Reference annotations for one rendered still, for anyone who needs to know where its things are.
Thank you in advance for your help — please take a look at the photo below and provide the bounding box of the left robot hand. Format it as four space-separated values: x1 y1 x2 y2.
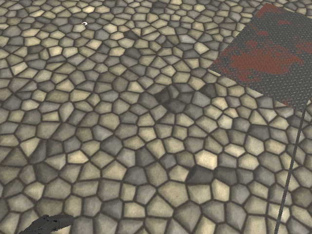
19 214 74 234

